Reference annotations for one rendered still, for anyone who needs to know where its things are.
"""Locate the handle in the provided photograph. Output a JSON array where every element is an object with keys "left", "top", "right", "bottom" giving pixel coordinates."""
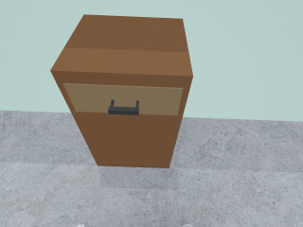
[{"left": 108, "top": 99, "right": 139, "bottom": 115}]

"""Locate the drawer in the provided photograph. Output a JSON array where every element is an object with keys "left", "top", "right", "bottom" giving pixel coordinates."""
[{"left": 63, "top": 83, "right": 184, "bottom": 115}]

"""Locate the cabinet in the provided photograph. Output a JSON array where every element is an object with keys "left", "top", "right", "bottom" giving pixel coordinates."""
[{"left": 50, "top": 14, "right": 193, "bottom": 168}]

